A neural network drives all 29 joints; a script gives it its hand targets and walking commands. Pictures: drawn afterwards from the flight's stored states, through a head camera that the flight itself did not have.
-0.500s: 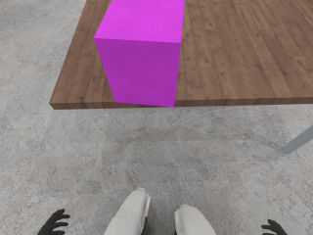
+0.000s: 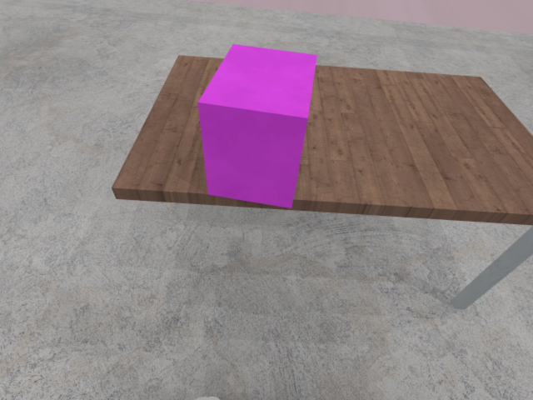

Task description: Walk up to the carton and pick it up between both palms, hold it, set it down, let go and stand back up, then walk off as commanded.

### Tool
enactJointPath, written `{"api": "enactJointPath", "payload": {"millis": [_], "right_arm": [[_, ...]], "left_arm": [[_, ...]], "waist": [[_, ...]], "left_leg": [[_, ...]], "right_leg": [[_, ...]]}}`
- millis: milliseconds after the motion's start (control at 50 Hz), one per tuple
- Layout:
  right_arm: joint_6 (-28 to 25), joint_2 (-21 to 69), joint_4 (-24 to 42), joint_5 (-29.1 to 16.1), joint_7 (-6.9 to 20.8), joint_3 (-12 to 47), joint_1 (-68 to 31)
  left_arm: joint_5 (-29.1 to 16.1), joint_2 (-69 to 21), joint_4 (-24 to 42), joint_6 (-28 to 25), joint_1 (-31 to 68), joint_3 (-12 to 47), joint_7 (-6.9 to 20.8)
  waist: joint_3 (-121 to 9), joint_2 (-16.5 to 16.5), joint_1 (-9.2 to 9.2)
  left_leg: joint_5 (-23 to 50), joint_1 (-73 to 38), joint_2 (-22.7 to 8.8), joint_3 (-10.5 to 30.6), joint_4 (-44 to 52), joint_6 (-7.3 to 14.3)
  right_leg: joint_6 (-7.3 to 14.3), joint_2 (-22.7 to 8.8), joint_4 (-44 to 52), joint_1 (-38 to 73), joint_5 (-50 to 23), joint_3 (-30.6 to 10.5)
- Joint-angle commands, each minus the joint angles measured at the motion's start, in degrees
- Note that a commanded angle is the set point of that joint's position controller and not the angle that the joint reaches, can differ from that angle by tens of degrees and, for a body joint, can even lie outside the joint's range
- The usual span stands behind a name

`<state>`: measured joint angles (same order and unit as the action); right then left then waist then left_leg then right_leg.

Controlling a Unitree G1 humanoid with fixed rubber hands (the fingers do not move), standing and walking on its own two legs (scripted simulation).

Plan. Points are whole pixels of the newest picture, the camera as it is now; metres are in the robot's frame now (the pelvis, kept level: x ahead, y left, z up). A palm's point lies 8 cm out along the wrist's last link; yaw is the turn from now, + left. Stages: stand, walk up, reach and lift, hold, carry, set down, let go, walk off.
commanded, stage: walk off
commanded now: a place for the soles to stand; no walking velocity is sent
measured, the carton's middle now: (262, 125) +0.73 +0.02 +0.01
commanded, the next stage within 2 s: stand in 0.44 s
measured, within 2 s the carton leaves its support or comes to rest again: neither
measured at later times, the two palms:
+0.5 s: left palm out of the picture +0.10 +0.27 -0.08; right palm out of the picture +0.05 -0.29 -0.10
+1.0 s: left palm out of the picture +0.10 +0.28 -0.08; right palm out of the picture +0.11 -0.29 -0.07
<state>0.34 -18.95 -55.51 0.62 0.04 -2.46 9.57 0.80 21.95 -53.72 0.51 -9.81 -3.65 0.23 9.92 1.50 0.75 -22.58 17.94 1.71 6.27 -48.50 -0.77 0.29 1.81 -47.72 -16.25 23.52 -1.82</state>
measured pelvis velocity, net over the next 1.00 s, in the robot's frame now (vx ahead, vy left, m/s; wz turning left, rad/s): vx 0.03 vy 0.00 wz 0.00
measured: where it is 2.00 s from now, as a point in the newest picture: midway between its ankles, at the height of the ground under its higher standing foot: outside the picture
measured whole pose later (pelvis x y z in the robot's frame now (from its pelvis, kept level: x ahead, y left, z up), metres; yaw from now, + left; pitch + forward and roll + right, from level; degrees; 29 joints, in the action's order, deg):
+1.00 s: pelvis +0.03 +0.00 +0.04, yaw +0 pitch -3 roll +0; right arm -1.1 -18.7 -65.8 0.4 0.1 -1.1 3.3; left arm 0.0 18.1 -65.7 -1.2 -4.7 0.3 0.3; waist 4.5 0.2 -0.5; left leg -10.7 9.1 0.1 5.9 -23.0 -1.9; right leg 0.1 1.0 -22.7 -7.6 11.9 -1.9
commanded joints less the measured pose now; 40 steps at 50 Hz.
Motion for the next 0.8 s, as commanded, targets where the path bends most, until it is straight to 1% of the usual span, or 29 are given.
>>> {"api": "enactJointPath", "payload": {"millis": [0,20,40,60,80,120,140,200,220,260,300,320,360,400,420,440,460,480,500,520,540,580,600,640,680,700,720,760,780], "right_arm": [[-2.3,-13.9,2.8,-0.3,-0.3,-3.6,-0.4],[-2.4,-14.4,2.7,-0.4,-0.2,-3.5,-0.8],[-2.5,-14.5,2.5,-0.4,-0.1,-3.3,-0.9],[-2.5,-14.2,2.3,-0.6,-0.1,-3.0,-1.6],[-2.5,-13.8,1.8,-0.7,-0.1,-2.8,-0.9],[-2.5,-13.4,1.1,-0.6,-0.2,-2.6,-0.6],[-2.5,-13.2,0.7,-0.5,-0.2,-2.5,-0.3],[-2.6,-13.4,0.0,-0.5,-0.1,-2.5,0.4],[-2.7,-13.3,-0.1,-0.4,-0.1,-2.3,0.2],[-2.7,-13.3,-0.3,-0.6,0.0,-2.2,0.0],[-2.8,-13.1,-0.6,-0.4,-0.1,-2.0,0.0],[-2.8,-13.1,-1.1,-0.3,-0.1,-2.1,0.4],[-2.8,-12.8,-1.1,-0.3,-0.1,-1.9,0.0],[-2.9,-13.0,-1.3,-0.2,-0.1,-1.8,-0.1],[-2.8,-12.8,-1.5,-0.2,-0.1,-1.8,0.1],[-2.7,-12.7,-1.8,0.2,-0.1,-1.6,-3.3],[-2.7,-12.5,-1.8,0.1,-0.2,-1.8,-2.8],[-2.6,-12.4,-2.3,0.1,-0.3,-1.6,-3.2],[-2.6,-12.5,-3.1,0.1,-0.3,-1.8,-3.0],[-2.7,-12.6,-3.6,0.2,-0.4,-1.7,-2.8],[-2.8,-12.8,-4.0,0.3,-0.4,-1.6,-3.2],[-2.9,-12.0,-4.6,0.2,-0.3,-1.3,-3.5],[-2.9,-12.6,-4.8,0.2,-0.4,-1.5,-3.9],[-2.9,-13.2,-5.3,0.1,-0.5,-1.5,-4.2],[-2.9,-12.6,-5.6,0.1,-0.6,-1.3,-4.7],[-2.8,-13.1,-5.6,0.0,-0.6,-1.4,-5.6],[-2.8,-12.8,-5.5,0.0,-0.5,-1.3,-6.6],[-2.7,-12.4,-6.2,-0.2,-0.6,-1.0,-6.2],[-2.7,-13.3,-6.4,-0.3,-0.6,-1.2,-6.6]], "left_arm": [[-0.3,11.3,5.0,-2.3,6.1,-1.7,-0.6],[-0.5,10.4,4.7,-2.3,6.3,-1.4,-0.5],[-0.6,9.8,4.2,-2.4,5.5,-1.3,-0.5],[-0.6,9.6,3.7,-2.5,4.9,-1.4,-0.4],[-0.6,9.2,3.4,-2.6,4.9,-1.5,-0.3],[-0.6,9.1,3.2,-2.9,4.9,-1.7,-0.3],[-0.6,9.1,3.0,-2.9,5.0,-1.6,-0.4],[-0.6,8.6,2.6,-3.0,5.6,-1.6,-0.4],[-0.6,8.4,2.5,-3.0,5.6,-1.5,-0.4],[-0.7,8.2,2.2,-3.0,5.9,-1.5,-0.3],[-0.7,8.0,2.1,-3.0,6.0,-1.4,-0.3],[-0.8,7.9,1.8,-2.9,6.1,-1.2,-0.3],[-0.7,7.9,1.5,-3.1,6.4,-1.2,-0.3],[-0.9,7.5,1.4,-3.1,6.4,-1.1,-0.3],[-0.9,7.7,1.2,-3.0,6.7,-1.1,-0.3],[-0.1,9.6,-0.2,-3.1,7.4,-1.0,-0.3],[-0.2,10.1,-0.6,-3.1,7.9,-1.1,-0.4],[0.0,10.0,-1.3,-3.0,8.3,-0.6,-0.3],[-0.1,9.4,-1.8,-3.0,8.3,-0.4,-0.4],[-0.4,9.6,-2.7,-3.0,8.3,-0.3,-0.4],[-0.3,9.1,-3.2,-3.0,8.5,0.0,-0.4],[-0.7,9.5,-3.8,-3.1,9.0,0.2,-0.3],[-0.6,9.5,-4.4,-3.3,8.6,0.3,-0.4],[-0.7,9.8,-5.0,-3.1,8.6,0.5,-0.4],[-0.7,9.9,-5.7,-3.3,8.5,0.8,-0.5],[-1.0,10.1,-5.9,-3.3,8.7,0.9,-0.4],[-0.9,9.7,-6.0,-3.3,8.6,1.0,-0.5],[-1.0,10.5,-6.6,-3.2,8.9,1.1,-0.5],[-1.0,10.7,-6.9,-3.1,8.8,1.2,-0.6]], "waist": [[-3.2,-2.9,2.15],[-3.7,-2.8,1.65],[-4.2,-1.4,1.00],[-4.1,-0.5,0.53],[-4.4,-0.2,0.53],[-4.5,0.1,0.90],[-4.7,-0.6,1.11],[-4.4,0.6,1.42],[-4.7,-0.1,1.14],[-4.5,1.2,0.98],[-4.6,1.2,0.80],[-5.2,0.4,1.06],[-5.8,1.1,0.79],[-6.1,0.4,0.61],[-6.3,0.9,0.58],[-9.7,1.4,-1.29],[-8.8,3.0,-1.02],[-8.1,1.9,-0.97],[-7.7,2.4,-1.00],[-7.5,1.6,-0.91],[-7.7,0.3,-0.79],[-8.7,1.3,-1.12],[-8.6,0.0,-1.09],[-9.5,-1.2,-0.97],[-9.8,-0.5,-1.04],[-9.5,-1.9,-1.28],[-10.5,-2.2,-1.33],[-11.7,-1.4,-0.85],[-11.3,-2.5,-1.03]], "left_leg": [[-3.2,-2.9,-3.0,6.4,15.7,4.5],[-0.6,-2.7,-4.8,8.8,18.9,5.2],[-1.4,-0.6,-5.9,10.6,21.3,5.6],[-0.9,0.4,-6.0,9.9,21.8,5.6],[-1.1,1.0,-5.5,9.1,22.1,5.4],[2.2,-0.5,-4.2,6.5,20.8,5.1],[3.7,-1.7,-4.0,6.0,20.8,5.2],[2.7,-1.3,-4.5,6.3,22.7,5.5],[3.0,-1.7,-4.9,6.4,23.2,5.5],[3.0,-1.4,-5.1,6.5,24.2,5.5],[4.1,-1.9,-5.1,6.3,24.5,5.4],[4.6,-2.1,-5.2,6.2,25.1,5.3],[7.4,-2.7,-5.6,6.1,25.0,5.3],[9.1,-2.5,-5.9,6.3,25.7,5.3],[8.8,-2.1,-6.0,6.1,25.6,5.3],[5.4,-2.8,-5.3,6.0,26.4,3.8],[4.9,-2.5,-5.1,5.8,26.6,3.4],[5.5,-3.2,-5.0,5.3,26.8,3.1],[6.1,-3.3,-5.1,5.3,27.1,3.1],[5.4,-3.2,-5.4,5.4,28.1,3.1],[7.4,-4.3,-5.8,5.2,28.1,3.1],[9.7,-4.6,-6.0,5.0,28.6,2.7],[11.3,-4.9,-6.2,5.0,28.7,2.6],[11.4,-5.9,-6.4,4.5,29.5,2.3],[13.5,-6.2,-7.0,4.6,30.1,2.4],[14.0,-6.2,-7.0,4.5,30.3,2.2],[15.3,-7.2,-7.2,4.4,30.0,2.2],[16.7,-8.1,-7.3,4.2,30.0,2.0],[16.9,-8.0,-7.3,4.1,30.1,1.9]], "right_leg": [[6.8,-10.4,24.4,-8.3,12.5,-18.0],[5.5,-7.9,23.0,-6.2,9.8,-14.2],[4.7,-6.4,22.5,-3.0,8.1,-11.4],[4.7,-6.4,22.9,-0.6,6.1,-10.4],[4.8,-7.1,23.7,0.8,5.5,-10.6],[5.4,-9.1,26.2,0.9,3.6,-12.2],[5.7,-9.8,26.4,0.2,3.6,-12.1],[5.2,-9.3,27.2,1.2,3.4,-10.5],[5.1,-9.6,27.3,1.3,3.6,-10.2],[5.0,-9.2,27.9,1.8,3.4,-9.6],[4.8,-9.5,28.5,1.9,3.2,-9.5],[4.8,-9.3,28.0,2.7,1.9,-9.2],[4.5,-9.5,27.8,3.2,-0.5,-8.6],[4.2,-8.8,27.2,4.5,-3.4,-8.0],[4.2,-9.0,26.9,5.1,-3.3,-7.8],[3.1,-8.0,29.3,5.1,1.0,-8.5],[2.7,-8.0,30.1,5.0,2.8,-8.5],[2.9,-8.6,30.8,3.7,3.7,-9.6],[2.6,-8.2,31.2,3.8,3.2,-9.1],[2.6,-8.0,31.3,3.8,2.7,-9.1],[2.6,-7.9,30.8,4.2,-0.4,-8.8],[2.3,-7.6,30.5,5.5,-3.9,-8.2],[2.1,-7.5,30.5,6.0,-5.8,-7.7],[2.1,-7.3,30.4,6.4,-7.1,-7.5],[1.9,-7.2,30.1,6.9,-9.2,-6.9],[1.9,-7.3,30.0,7.4,-10.0,-6.9],[2.0,-7.4,29.9,7.7,-11.5,-6.8],[1.9,-7.4,30.1,8.5,-13.0,-6.6],[1.9,-7.4,30.3,8.5,-13.2,-6.8]]}}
